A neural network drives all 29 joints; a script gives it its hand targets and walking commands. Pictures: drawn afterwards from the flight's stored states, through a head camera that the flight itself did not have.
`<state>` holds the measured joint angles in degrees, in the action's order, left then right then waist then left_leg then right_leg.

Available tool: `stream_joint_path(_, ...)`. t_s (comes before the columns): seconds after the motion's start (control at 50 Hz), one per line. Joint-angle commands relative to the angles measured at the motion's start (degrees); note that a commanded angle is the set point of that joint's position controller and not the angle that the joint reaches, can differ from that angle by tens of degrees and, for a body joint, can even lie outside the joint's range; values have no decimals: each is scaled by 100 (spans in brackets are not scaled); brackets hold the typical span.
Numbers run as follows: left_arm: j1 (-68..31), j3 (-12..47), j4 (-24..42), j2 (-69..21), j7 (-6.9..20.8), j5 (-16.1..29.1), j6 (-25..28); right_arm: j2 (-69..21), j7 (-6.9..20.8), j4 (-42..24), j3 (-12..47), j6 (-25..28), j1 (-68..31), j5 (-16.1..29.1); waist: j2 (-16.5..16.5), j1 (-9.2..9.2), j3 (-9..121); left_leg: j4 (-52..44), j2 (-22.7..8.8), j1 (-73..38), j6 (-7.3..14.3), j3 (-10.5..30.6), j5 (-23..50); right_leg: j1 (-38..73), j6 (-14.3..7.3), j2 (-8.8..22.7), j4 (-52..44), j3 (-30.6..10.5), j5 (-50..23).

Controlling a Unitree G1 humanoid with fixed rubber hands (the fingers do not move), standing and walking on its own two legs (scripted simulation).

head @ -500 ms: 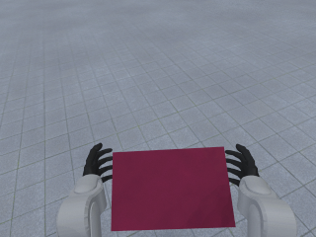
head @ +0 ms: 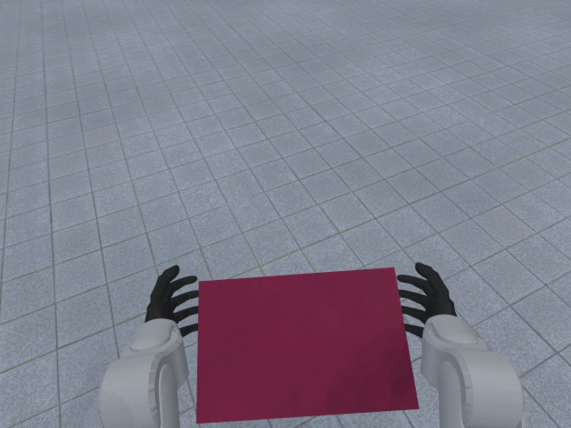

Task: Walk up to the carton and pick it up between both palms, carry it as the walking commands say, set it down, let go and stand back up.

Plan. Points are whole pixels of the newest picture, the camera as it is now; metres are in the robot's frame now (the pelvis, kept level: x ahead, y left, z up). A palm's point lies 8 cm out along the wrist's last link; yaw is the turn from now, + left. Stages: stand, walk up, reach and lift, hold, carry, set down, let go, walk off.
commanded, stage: carry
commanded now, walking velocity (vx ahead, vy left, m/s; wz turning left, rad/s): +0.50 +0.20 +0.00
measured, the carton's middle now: (300, 340) +0.28 +0.00 -0.03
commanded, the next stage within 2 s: none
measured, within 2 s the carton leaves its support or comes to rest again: neither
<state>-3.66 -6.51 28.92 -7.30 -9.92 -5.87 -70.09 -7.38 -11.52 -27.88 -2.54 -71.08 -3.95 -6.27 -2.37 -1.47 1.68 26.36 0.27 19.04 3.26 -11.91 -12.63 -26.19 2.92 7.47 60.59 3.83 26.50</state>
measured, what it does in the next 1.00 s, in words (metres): walks ahead: right foot, then left foot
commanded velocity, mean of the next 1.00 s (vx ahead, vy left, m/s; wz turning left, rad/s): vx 0.50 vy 0.20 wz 0.00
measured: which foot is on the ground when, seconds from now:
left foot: down 0.00-0.20, up 0.22-0.56, down 0.58-0.96, up 0.98-1.00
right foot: up 0.00-0.18, down 0.20-0.56, up 0.58-0.88, down 0.90-1.00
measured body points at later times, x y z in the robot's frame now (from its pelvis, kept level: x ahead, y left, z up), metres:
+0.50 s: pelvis +0.35 +0.09 +0.01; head +0.38 +0.08 +0.46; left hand +0.59 +0.28 +0.10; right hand +0.63 -0.05 +0.09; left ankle +0.44 +0.25 -0.70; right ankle +0.25 -0.06 -0.73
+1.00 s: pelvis +0.71 +0.19 +0.00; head +0.71 +0.18 +0.45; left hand +0.96 +0.37 +0.09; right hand +0.97 +0.03 +0.08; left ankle +0.54 +0.26 -0.67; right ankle +0.75 +0.10 -0.73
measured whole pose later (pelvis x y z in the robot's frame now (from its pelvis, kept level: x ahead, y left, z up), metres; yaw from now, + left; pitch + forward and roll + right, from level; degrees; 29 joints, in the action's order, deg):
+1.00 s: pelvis +0.71 +0.19 +0.00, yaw +4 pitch +5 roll -1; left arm -3.2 -3.4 27.2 -7.3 -10.0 -6.7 -68.4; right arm -7.3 -10.7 -30.2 -4.2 -71.3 -2.1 -7.0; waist 2.2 -0.8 6.2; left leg 54.5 0.4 15.4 2.1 -4.7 -23.3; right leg -22.8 -3.4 4.4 30.7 15.2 12.7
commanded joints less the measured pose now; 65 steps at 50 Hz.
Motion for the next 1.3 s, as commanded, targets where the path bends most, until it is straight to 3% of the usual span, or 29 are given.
stream_joint_path(0.0,-2523,4288,861,-5802,1583,2436,249,-5873,1631,-1096,4060,390,-2707,2490,893,-26,1994,-1361,-1773,-2558,896,1878,2124,-859,-97,61,-1182,0,-145)
stream_joint_path(0.12,-1932,4135,644,-5240,1416,2094,201,-5125,1639,-1153,4082,297,-2336,2414,938,-46,1613,-1090,-1191,-2176,645,780,2053,197,-176,-419,-3116,821,-1623)
stream_joint_path(0.18,-1549,3991,307,-5004,1374,1984,46,-4691,1597,-1076,3995,120,-2346,2297,349,246,1958,612,-703,-450,171,15,2110,3048,-382,-237,-3567,792,-1903)
stream_joint_path(0.2,-1427,3891,180,-4856,1344,1907,9,-4539,1594,-1075,4037,28,-2502,2281,-531,448,2042,2044,-308,649,-28,-173,1354,3742,-959,942,-4196,-1036,-152)
stream_joint_path(0.22,-1638,3860,49,-4798,1349,1942,11,-4534,1584,-908,4098,-28,-2436,2247,-1607,408,1945,3388,270,2142,-161,366,-1280,4289,-1691,2298,-5060,-3621,257)
stream_joint_path(0.24,-1902,3910,137,-4890,1358,2007,27,-4743,1603,-723,4086,-22,-2442,2275,-930,315,1717,4184,-74,2580,-88,1223,-1259,4109,-1697,2355,-5110,-3579,-254)
stream_joint_path(0.28,-2196,4003,260,-5227,1435,2092,68,-5035,1671,-620,3991,63,-2675,2313,81,309,1413,3985,-537,2463,-184,1642,-342,3433,-1303,2058,-5080,-2223,-1196)
stream_joint_path(0.32,-2417,4211,379,-5603,1540,2348,146,-5333,1694,-657,3942,207,-2694,2294,-83,267,1295,2874,-633,2240,-380,1431,-123,3416,-861,1574,-5054,-1145,-1983)
stream_joint_path(0.42,-2425,4443,982,-5281,1600,2583,246,-5366,1515,-944,3869,367,-2349,2127,-626,228,1186,926,-316,984,-397,608,647,2701,-471,1070,-4883,456,-3267)
stream_joint_path(0.48,-2139,4387,1040,-4966,1575,2494,186,-5128,1454,-1148,3928,294,-2216,2137,-1053,157,1337,465,-76,-31,-314,86,1100,2544,-248,942,-4374,917,-4255)
stream_joint_path(0.52,-2062,4383,1076,-4820,1538,2418,93,-4979,1438,-1049,3893,222,-2017,2134,-787,17,1848,142,254,-1396,-126,-286,811,2132,-54,697,-3047,1202,-3999)
stream_joint_path(0.54,-2106,4356,1088,-4694,1513,2348,28,-4923,1445,-1047,3873,170,-2054,2148,-348,-113,2043,3,144,-2181,0,-173,462,1500,-7,549,-1992,1190,-3034)
stream_joint_path(0.56,-2129,4293,1017,-4547,1499,2240,-56,-4733,1436,-974,3788,100,-1999,2121,563,-183,2233,-203,-866,-2838,380,1616,-234,433,166,305,-378,984,-1639)
stream_joint_path(0.58,-1959,4250,790,-4650,1481,2194,-117,-4698,1421,-955,3787,53,-2112,2172,1713,-120,2135,-961,-1953,-3468,1071,3715,431,-1181,229,-457,789,665,689)
stream_joint_path(0.6,-1892,4197,589,-4766,1508,2222,-115,-4873,1438,-1019,3799,71,-2247,2276,1722,-63,2150,-1051,-2385,-3482,1416,4029,1080,-1738,83,-263,1450,119,1003)
stream_joint_path(0.66,-2413,4291,721,-5598,1586,2408,82,-5692,1604,-967,3925,248,-2550,2369,643,-5,2009,-1037,-1887,-2717,912,2643,1771,-1348,-52,299,189,-379,-55)
stream_joint_path(0.7,-2444,4273,877,-5782,1576,2402,215,-5903,1679,-1078,4028,363,-2625,2499,878,-21,1969,-1155,-1764,-2668,832,1981,2493,-1090,-88,131,-800,-85,-140)
stream_joint_path(0.82,-1946,4154,809,-5331,1407,2092,253,-5273,1704,-1229,4066,361,-2343,2481,1108,-54,1695,-1120,-1247,-2401,673,868,2474,-166,-225,-368,-2868,708,-1440)
stream_joint_path(0.88,-1663,4047,590,-5052,1376,1989,108,-4891,1641,-1155,4016,216,-2231,2367,546,112,1740,-42,-809,-1376,301,76,2432,1796,-308,-475,-3742,1091,-2271)
stream_joint_path(0.9,-1460,3966,447,-4933,1356,1958,59,-4707,1621,-1117,3968,146,-2244,2317,367,256,2033,763,-655,-481,113,-71,2267,3059,-482,-167,-3543,700,-1871)
stream_joint_path(0.92,-1343,3848,278,-4773,1346,1888,35,-4560,1601,-1124,4052,61,-2376,2310,-806,462,2176,2376,-184,786,-117,-149,1140,3872,-1210,1229,-4253,-1511,-162)
stream_joint_path(0.94,-1497,3824,129,-4772,1346,1920,46,-4547,1602,-977,4108,14,-2351,2275,-1663,394,2063,3581,242,2040,-189,489,-1189,4261,-1771,2229,-5038,-3569,-198)
stream_joint_path(0.96,-1837,3899,257,-4866,1362,1997,66,-4777,1624,-809,4081,34,-2369,2307,-903,324,1838,4380,-54,2441,-114,1189,-1208,4102,-1764,2342,-5026,-3392,-824)
stream_joint_path(1.0,-2113,4041,391,-5272,1440,2111,100,-5067,1694,-690,3976,112,-2553,2326,114,318,1482,4026,-569,2313,-214,1657,-385,3399,-1315,2013,-4973,-2055,-1620)
stream_joint_path(1.04,-2344,4240,486,-5628,1545,2355,163,-5347,1712,-692,3926,246,-2526,2282,-115,274,1367,2803,-643,2075,-389,1418,-200,3363,-862,1582,-4988,-1050,-2127)
stream_joint_path(1.18,-2156,4440,1057,-5039,1581,2511,193,-5195,1477,-1141,3878,316,-2181,2113,-1007,174,1278,457,-83,173,-324,206,971,2545,-307,1011,-4568,795,-3790)
stream_joint_path(1.24,-2031,4417,1116,-4747,1524,2400,43,-4978,1448,-1042,3838,187,-1927,2117,-568,-48,1934,52,236,-1720,-48,-216,648,1885,-54,637,-2656,1170,-3499)
stream_joint_path(1.26,-2095,4378,1103,-4589,1504,2313,-35,-4882,1451,-1016,3801,126,-1883,2114,-53,-191,2145,-72,-294,-2556,214,665,77,966,44,525,-1384,1015,-2439)
stream_joint_path(1.28,-1945,4329,957,-4601,1488,2239,-117,-4702,1420,-939,3733,68,-1878,2091,1338,-155,2263,-686,-1681,-3136,877,3119,327,-377,227,-177,220,935,-338)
